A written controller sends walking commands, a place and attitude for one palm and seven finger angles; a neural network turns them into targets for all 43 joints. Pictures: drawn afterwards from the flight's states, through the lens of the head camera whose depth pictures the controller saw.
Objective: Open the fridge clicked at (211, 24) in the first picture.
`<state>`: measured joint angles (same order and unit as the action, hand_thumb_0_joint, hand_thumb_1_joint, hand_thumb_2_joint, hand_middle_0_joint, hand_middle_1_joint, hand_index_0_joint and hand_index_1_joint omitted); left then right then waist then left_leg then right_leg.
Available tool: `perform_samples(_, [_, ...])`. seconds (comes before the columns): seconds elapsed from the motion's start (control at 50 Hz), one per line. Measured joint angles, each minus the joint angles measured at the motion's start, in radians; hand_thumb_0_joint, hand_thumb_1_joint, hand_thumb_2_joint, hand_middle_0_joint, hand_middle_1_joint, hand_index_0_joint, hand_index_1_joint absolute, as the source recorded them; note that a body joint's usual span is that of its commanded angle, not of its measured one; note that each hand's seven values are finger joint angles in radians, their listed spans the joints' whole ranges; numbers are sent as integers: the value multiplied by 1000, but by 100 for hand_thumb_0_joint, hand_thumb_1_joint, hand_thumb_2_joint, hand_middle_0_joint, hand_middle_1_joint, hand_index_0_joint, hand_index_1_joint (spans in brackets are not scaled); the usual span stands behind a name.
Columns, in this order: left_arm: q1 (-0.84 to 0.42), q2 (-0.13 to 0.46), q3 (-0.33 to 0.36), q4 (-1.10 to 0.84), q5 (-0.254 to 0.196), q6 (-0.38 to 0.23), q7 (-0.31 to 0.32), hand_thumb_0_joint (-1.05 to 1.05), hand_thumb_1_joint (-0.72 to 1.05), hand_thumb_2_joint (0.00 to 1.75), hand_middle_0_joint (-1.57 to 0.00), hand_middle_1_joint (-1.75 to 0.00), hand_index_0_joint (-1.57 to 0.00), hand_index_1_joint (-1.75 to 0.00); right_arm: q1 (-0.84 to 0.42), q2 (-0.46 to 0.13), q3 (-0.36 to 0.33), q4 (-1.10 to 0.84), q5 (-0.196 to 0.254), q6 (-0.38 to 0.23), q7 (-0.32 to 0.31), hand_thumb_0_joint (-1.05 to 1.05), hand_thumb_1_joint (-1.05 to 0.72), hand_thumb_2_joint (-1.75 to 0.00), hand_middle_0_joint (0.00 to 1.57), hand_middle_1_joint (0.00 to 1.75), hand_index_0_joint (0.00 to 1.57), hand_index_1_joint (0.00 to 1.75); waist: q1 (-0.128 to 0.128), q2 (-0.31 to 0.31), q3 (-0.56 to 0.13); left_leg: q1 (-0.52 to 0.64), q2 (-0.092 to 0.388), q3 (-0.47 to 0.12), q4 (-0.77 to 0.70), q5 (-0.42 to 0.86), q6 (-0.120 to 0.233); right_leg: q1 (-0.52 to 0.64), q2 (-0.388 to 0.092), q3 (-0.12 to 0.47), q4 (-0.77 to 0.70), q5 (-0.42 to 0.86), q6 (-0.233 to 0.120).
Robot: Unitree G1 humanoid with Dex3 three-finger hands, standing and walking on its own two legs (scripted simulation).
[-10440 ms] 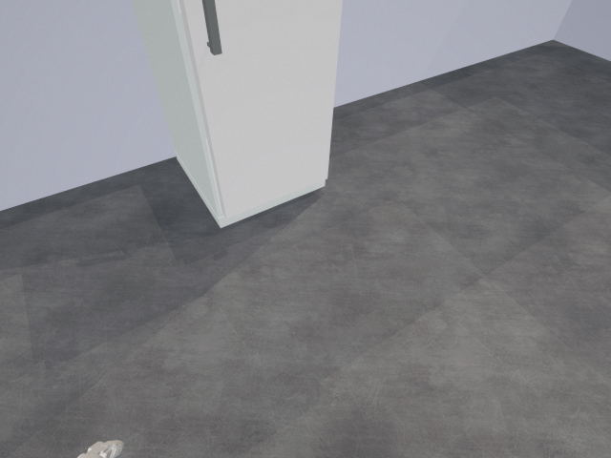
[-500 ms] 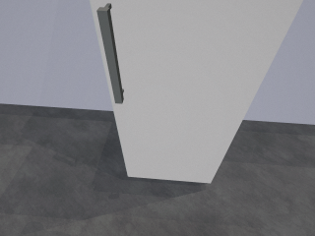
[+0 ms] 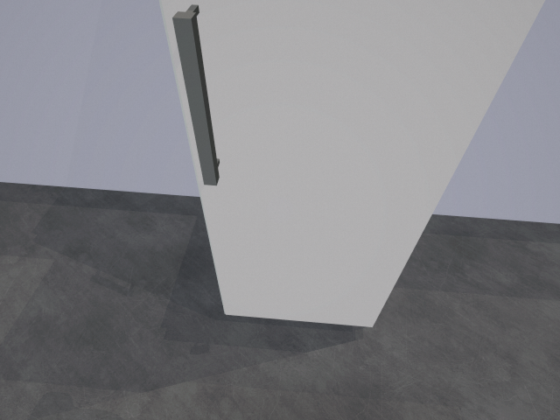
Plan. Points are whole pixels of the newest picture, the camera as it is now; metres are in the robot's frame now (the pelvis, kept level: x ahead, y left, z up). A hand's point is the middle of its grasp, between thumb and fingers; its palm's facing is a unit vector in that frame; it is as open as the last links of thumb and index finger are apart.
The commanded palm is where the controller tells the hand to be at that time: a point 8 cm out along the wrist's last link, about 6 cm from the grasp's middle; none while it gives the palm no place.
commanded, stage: look again from close up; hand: left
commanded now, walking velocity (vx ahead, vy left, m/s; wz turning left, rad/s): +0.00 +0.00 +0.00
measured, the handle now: (203, 107) +0.56 +0.17 +0.17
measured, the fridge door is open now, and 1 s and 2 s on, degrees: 0 0 0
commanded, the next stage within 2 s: none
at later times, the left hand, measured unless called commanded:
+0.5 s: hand out of the picture +0.03 +0.21 -0.17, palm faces +0.00 -0.97 -0.25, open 7.4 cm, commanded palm none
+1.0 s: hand out of the picture +0.05 +0.21 -0.17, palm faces -0.01 -0.96 -0.27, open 7.4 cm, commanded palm none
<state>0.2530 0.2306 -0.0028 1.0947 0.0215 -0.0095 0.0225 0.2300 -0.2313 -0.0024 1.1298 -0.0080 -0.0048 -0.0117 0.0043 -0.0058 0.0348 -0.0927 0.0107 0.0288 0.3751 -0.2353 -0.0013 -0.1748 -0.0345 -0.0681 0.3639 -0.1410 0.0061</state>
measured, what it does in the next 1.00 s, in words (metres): stands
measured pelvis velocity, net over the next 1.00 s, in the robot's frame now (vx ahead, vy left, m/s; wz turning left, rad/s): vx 0.01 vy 0.00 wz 0.00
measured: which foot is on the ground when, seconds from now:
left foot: down 0.00-1.00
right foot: down 0.00-1.00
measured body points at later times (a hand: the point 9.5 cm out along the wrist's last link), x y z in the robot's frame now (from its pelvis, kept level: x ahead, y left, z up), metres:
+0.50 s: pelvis +0.01 +0.00 +0.00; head +0.01 +0.01 +0.45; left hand +0.04 +0.26 -0.15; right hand +0.04 -0.25 -0.15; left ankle -0.02 +0.12 -0.75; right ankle +0.04 -0.12 -0.75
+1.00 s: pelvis +0.01 +0.00 +0.00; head +0.02 +0.01 +0.45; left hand +0.05 +0.26 -0.15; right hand +0.05 -0.26 -0.15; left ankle -0.02 +0.12 -0.75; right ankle +0.04 -0.12 -0.75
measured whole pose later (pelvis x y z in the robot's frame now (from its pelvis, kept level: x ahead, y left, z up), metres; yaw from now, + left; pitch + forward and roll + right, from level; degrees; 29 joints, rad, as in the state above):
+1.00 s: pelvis +0.01 +0.00 +0.00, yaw +0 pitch -2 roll +0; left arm 0.22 0.26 0.00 1.10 0.02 -0.01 0.02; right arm 0.20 -0.25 0.00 1.13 -0.01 -0.01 -0.02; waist 0.01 -0.01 0.04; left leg -0.06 0.01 0.03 0.34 -0.24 0.00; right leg -0.15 -0.03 -0.07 0.35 -0.15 0.01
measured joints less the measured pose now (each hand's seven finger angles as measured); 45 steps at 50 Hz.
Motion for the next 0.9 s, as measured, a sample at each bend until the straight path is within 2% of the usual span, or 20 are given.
perform_samples(0.9, [-29, 21, 1, 7, 0, -5, -3, 0, 91, 90, -20, -30, -20, -30, -25, -15, 1, 5, -1, -7, -3, 1, -90, -90, 20, 30, 20, 30, 0, -2, 2, 29, -2, 1, -30, -4, 2, 22, -1, 1, -14, -12, 4])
